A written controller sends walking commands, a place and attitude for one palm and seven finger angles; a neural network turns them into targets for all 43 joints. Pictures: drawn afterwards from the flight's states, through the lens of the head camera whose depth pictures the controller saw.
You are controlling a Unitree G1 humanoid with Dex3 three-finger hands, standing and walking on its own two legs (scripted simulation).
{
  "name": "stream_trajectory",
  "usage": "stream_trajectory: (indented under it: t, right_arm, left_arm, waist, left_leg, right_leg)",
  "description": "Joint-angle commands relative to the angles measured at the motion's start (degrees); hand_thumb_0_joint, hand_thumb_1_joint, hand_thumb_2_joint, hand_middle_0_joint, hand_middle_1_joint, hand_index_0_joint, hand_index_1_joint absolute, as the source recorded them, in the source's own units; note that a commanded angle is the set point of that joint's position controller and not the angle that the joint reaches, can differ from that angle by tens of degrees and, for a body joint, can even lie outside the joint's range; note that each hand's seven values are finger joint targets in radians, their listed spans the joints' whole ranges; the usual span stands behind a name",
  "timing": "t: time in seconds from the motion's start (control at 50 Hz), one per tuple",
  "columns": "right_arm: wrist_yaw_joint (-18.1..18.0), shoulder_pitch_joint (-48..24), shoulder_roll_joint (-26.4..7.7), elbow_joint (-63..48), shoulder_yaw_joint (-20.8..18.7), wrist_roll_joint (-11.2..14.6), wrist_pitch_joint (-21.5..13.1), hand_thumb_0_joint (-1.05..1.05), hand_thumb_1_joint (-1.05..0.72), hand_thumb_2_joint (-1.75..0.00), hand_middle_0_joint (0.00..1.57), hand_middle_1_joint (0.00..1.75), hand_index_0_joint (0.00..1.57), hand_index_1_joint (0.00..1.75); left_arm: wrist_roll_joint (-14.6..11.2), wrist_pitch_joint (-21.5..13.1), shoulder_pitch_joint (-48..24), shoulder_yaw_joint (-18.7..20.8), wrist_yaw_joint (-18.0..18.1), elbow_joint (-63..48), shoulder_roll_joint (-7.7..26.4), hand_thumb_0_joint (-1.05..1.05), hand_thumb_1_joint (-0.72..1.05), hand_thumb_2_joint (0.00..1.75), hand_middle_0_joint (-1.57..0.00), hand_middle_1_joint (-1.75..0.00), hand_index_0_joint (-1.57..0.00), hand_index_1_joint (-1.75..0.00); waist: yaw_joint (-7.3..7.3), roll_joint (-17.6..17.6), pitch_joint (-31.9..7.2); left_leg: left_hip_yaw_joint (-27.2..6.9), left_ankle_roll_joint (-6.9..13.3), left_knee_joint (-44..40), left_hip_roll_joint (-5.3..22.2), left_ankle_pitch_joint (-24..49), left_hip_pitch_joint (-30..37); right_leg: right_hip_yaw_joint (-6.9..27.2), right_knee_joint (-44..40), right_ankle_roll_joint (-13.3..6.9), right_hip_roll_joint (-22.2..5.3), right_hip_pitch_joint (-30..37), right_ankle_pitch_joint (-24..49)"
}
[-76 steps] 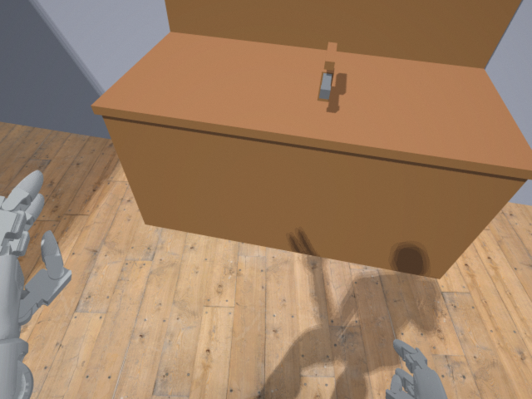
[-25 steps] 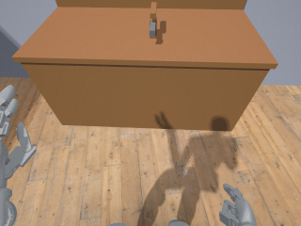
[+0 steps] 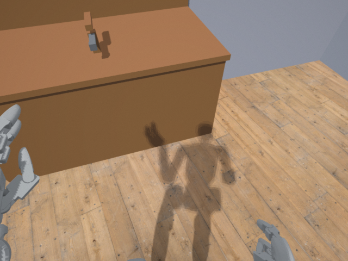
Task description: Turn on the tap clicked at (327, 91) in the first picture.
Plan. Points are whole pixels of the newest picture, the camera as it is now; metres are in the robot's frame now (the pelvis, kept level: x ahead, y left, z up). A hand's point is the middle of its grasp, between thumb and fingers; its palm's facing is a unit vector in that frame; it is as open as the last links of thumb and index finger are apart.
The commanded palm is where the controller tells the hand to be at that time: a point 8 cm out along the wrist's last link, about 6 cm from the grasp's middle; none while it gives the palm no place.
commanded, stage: take the last steps up to it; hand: left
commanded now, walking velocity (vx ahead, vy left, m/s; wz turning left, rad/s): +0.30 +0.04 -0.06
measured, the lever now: (93, 46) +0.89 +0.36 +0.03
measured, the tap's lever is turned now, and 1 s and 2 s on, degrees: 0 0 0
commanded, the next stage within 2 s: none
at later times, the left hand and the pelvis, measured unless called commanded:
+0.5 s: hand (73, 161) +0.25 +0.18 +0.17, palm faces +0.33 -0.84 -0.43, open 7.4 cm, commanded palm +0.19 +0.23 +0.19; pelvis +0.02 -0.04 +0.00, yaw -3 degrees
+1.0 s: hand (77, 107) +0.36 +0.20 +0.19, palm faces +0.35 -0.83 -0.43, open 7.4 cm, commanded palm +0.31 +0.25 +0.19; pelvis +0.13 -0.02 +0.00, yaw -3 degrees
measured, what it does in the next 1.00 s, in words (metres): walks ahead: left foot, then right foot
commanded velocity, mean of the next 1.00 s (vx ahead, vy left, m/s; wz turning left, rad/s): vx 0.30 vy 0.08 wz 0.03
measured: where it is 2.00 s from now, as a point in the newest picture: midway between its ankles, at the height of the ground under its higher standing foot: (181, 230)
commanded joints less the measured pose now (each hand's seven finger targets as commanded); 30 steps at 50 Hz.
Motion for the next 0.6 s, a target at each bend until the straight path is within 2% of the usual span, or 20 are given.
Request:
stream_trajectory:
  t: [0.0,0.04,0.06,0.08,0.1,0.12,0.14,0.18,0.24,0.28,0.3,0.32,0.34,0.36,0.38,0.4,0.42,0.46,0.5,0.58]
  right_arm:
    - [-1.11,-4.59,-4.75,-8.64,-1.28,-0.28,-2.80,0.00,-0.90,-0.90,0.20,0.30,0.20,0.30]
    - [-1.79,-2.89,-5.72,-8.16,-1.64,-0.28,-3.10,0.00,-0.90,-0.90,0.20,0.30,0.20,0.30]
    - [-2.54,-3.35,-7.10,-8.68,-2.14,-0.26,-3.43,0.00,-0.90,-0.90,0.20,0.30,0.20,0.30]
    - [-2.65,-4.12,-8.27,-8.96,-2.32,-0.37,-3.38,0.00,-0.90,-0.90,0.20,0.30,0.20,0.30]
    - [-2.92,-3.62,-7.16,-7.74,-2.02,-0.34,-3.31,0.00,-0.90,-0.90,0.20,0.30,0.20,0.30]
    - [-3.11,-3.79,-6.40,-6.85,-1.87,-0.69,-3.53,0.00,-0.90,-0.90,0.20,0.30,0.20,0.30]
    - [-3.01,-3.74,-6.47,-6.31,-1.96,-0.54,-3.78,0.00,-0.90,-0.90,0.20,0.30,0.20,0.30]
    - [-3.14,-4.01,-7.10,-5.42,-2.34,-0.33,-4.51,0.00,-0.90,-0.90,0.20,0.30,0.20,0.30]
    - [-3.40,-3.32,-7.30,-4.98,-2.11,-0.50,-5.14,0.00,-0.90,-0.90,0.20,0.30,0.20,0.30]
    - [-3.36,-4.26,-7.46,-4.90,-2.04,-0.74,-5.33,0.00,-0.90,-0.90,0.20,0.30,0.20,0.30]
    - [-3.25,-3.95,-7.15,-4.77,-2.22,-0.73,-5.29,0.00,-0.90,-0.90,0.20,0.30,0.20,0.30]
    - [-3.09,-3.84,-6.12,-5.04,-2.35,-0.68,-4.98,0.00,-0.90,-0.90,0.20,0.30,0.20,0.30]
    - [-2.82,-4.74,-5.47,-5.67,-2.41,-0.44,-5.09,0.00,-0.90,-0.90,0.20,0.30,0.20,0.30]
    - [-2.16,-5.46,-7.82,-5.38,-3.78,-0.68,-5.06,0.00,-0.90,-0.90,0.20,0.30,0.20,0.30]
    - [-2.09,-5.24,-6.24,-4.69,-3.05,-0.59,-4.74,0.00,-0.90,-0.90,0.20,0.30,0.20,0.30]
    - [-1.94,-4.84,-5.68,-4.10,-2.42,-0.63,-3.97,0.00,-0.90,-0.90,0.20,0.30,0.20,0.30]
    - [-1.82,-4.79,-4.99,-3.73,-1.82,-0.69,-3.26,0.00,-0.90,-0.90,0.20,0.30,0.20,0.30]
    - [-2.03,-5.48,-4.69,-3.92,-1.89,-0.47,-2.75,0.00,-0.90,-0.90,0.20,0.30,0.20,0.30]
    - [-2.18,-5.08,-4.68,-4.34,-1.92,-0.72,-2.70,0.00,-0.90,-0.90,0.20,0.30,0.20,0.30]
    - [-2.36,-4.21,-4.33,-5.91,-2.16,-0.58,-3.92,0.00,-0.90,-0.90,0.20,0.30,0.20,0.30]
  left_arm:
    - [-0.33,-3.80,0.41,9.24,2.03,-10.48,10.61,0.00,0.90,0.90,-0.20,-0.30,-0.20,-0.30]
    - [-0.17,-3.51,-1.58,7.00,2.06,-10.35,9.58,0.00,0.90,0.90,-0.20,-0.30,-0.20,-0.30]
    - [-0.37,-3.51,-1.80,6.02,1.84,-10.16,8.72,0.00,0.90,0.90,-0.20,-0.30,-0.20,-0.30]
    - [0.09,-3.87,-2.92,5.67,1.87,-11.24,8.23,0.00,0.90,0.90,-0.20,-0.30,-0.20,-0.30]
    - [0.57,-3.78,-3.31,6.50,2.03,-8.87,9.16,0.00,0.90,0.90,-0.20,-0.30,-0.20,-0.30]
    - [1.20,-2.93,-2.50,6.09,1.77,-5.43,8.75,0.00,0.90,0.90,-0.20,-0.30,-0.20,-0.30]
    - [1.57,-2.51,-3.64,4.41,1.44,-4.82,7.39,0.00,0.90,0.90,-0.20,-0.30,-0.20,-0.30]
    - [2.28,-2.38,-6.90,2.78,1.31,-6.36,6.84,0.00,0.90,0.90,-0.20,-0.30,-0.20,-0.30]
    - [2.11,-1.79,-9.35,2.05,1.58,-7.67,7.13,0.00,0.90,0.90,-0.20,-0.30,-0.20,-0.30]
    - [2.43,-1.59,-12.08,2.30,1.64,-8.26,7.81,0.00,0.90,0.90,-0.20,-0.30,-0.20,-0.30]
    - [2.53,-1.73,-11.82,3.31,1.79,-7.80,8.55,0.00,0.90,0.90,-0.20,-0.30,-0.20,-0.30]
    - [2.74,-1.93,-11.74,4.86,2.07,-7.72,10.49,0.00,0.90,0.90,-0.20,-0.30,-0.20,-0.30]
    - [2.14,-1.74,-11.46,7.25,2.45,-7.25,12.73,0.00,0.90,0.90,-0.20,-0.30,-0.20,-0.30]
    - [1.66,-2.19,-12.09,7.30,2.16,-7.45,12.54,0.00,0.90,0.90,-0.20,-0.30,-0.20,-0.30]
    - [1.24,-2.63,-8.65,7.79,1.97,-6.93,12.72,0.00,0.90,0.90,-0.20,-0.30,-0.20,-0.30]
    - [1.01,-3.12,-5.88,7.85,1.52,-7.50,11.95,0.00,0.90,0.90,-0.20,-0.30,-0.20,-0.30]
    - [0.96,-3.69,-4.47,7.79,1.29,-7.69,11.16,0.00,0.90,0.90,-0.20,-0.30,-0.20,-0.30]
    - [0.88,-4.42,-3.47,7.98,1.14,-7.70,10.62,0.00,0.90,0.90,-0.20,-0.30,-0.20,-0.30]
    - [0.78,-4.65,-2.53,8.12,1.34,-7.11,10.40,0.00,0.90,0.90,-0.20,-0.30,-0.20,-0.30]
    - [0.63,-4.28,-4.64,6.23,2.12,-8.44,9.38,0.00,0.90,0.90,-0.20,-0.30,-0.20,-0.30]
  waist:
    - [2.43,-5.64,-12.40]
    - [1.19,-1.43,-11.14]
    - [1.16,5.43,-8.44]
    - [1.94,15.06,-6.98]
    - [1.11,16.96,-5.61]
    - [0.48,14.74,-2.20]
    - [0.48,12.05,0.53]
    - [1.29,10.47,1.37]
    - [1.14,13.16,-0.27]
    - [1.35,11.53,-1.11]
    - [1.51,7.87,-2.97]
    - [1.73,-2.99,-4.48]
    - [2.62,-16.18,-5.83]
    - [2.66,-12.51,-5.87]
    - [2.27,-7.63,-3.67]
    - [1.93,-3.65,-2.78]
    - [1.58,-2.46,-3.07]
    - [1.33,-4.63,-5.17]
    - [1.44,-4.19,-5.50]
    - [2.41,-5.86,-6.64]
  left_leg:
    - [0.50,2.00,-18.01,-0.13,1.72,5.98]
    - [1.24,3.72,-30.69,0.67,3.20,16.12]
    - [-6.10,6.50,-37.96,6.69,-1.78,18.37]
    - [-18.27,10.15,-41.61,15.38,-7.01,20.66]
    - [-24.83,14.04,-44.46,20.67,-12.66,15.42]
    - [-25.07,15.30,-45.58,20.75,-15.38,9.74]
    - [-21.48,15.57,-44.43,19.54,-13.07,7.12]
    - [-12.92,13.16,-41.50,16.22,-6.03,7.44]
    - [-6.71,10.73,-36.87,13.71,3.14,7.69]
    - [-4.12,8.77,-31.10,12.09,1.23,2.73]
    - [-1.36,7.52,-24.58,10.00,1.27,-0.42]
    - [2.75,5.54,-11.20,5.35,-0.14,-8.56]
    - [4.37,3.25,4.16,-0.08,-6.45,-16.26]
    - [-2.62,2.63,11.62,1.18,-4.47,-15.55]
    - [-4.42,2.42,14.67,2.96,-0.94,-16.70]
    - [-4.51,1.97,15.40,3.90,2.48,-16.28]
    - [-3.58,1.55,14.37,4.47,5.04,-15.81]
    - [-2.31,1.27,8.73,5.13,6.86,-14.38]
    - [0.08,1.67,1.20,4.89,9.14,-10.67]
    - [4.12,2.76,-11.00,3.27,10.15,-5.23]
  right_leg:
    - [16.87,-14.80,-4.48,-14.51,7.61,-1.45]
    - [14.35,-13.67,-1.57,-10.92,1.02,-17.52]
    - [10.96,-6.59,0.55,-6.21,-3.59,-19.16]
    - [4.23,4.03,2.48,-0.71,-9.49,-16.56]
    - [-2.01,15.69,3.90,-0.10,-10.66,-16.28]
    - [-1.83,22.84,4.06,-1.69,-10.97,-14.08]
    - [-1.93,23.99,4.26,-3.48,-11.08,-12.42]
    - [-5.12,18.57,4.92,-4.62,-8.78,-11.68]
    - [-10.10,4.32,5.39,-3.50,0.93,-12.81]
    - [-11.30,-5.06,5.15,-3.59,10.70,-8.65]
    - [-7.81,-8.50,3.70,-5.58,16.22,-8.08]
    - [7.13,-13.23,-0.90,-14.36,21.41,-12.07]
    - [26.80,-19.68,-6.76,-26.21,22.81,-13.61]
    - [31.32,-22.97,-6.81,-27.91,18.63,-21.25]
    - [29.92,-22.63,-8.61,-28.31,16.15,-20.91]
    - [23.48,-21.64,-8.23,-26.48,14.44,-14.89]
    - [16.16,-20.65,-7.05,-24.52,14.19,-7.71]
    - [8.87,-18.97,-5.59,-22.62,15.95,2.68]
    - [5.58,-18.71,-4.96,-21.16,13.86,4.84]
    - [4.89,-18.04,-4.89,-20.74,14.98,1.77]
